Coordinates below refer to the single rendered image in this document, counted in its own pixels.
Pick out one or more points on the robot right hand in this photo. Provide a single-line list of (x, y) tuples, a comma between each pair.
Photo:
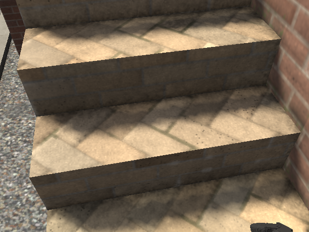
[(269, 227)]

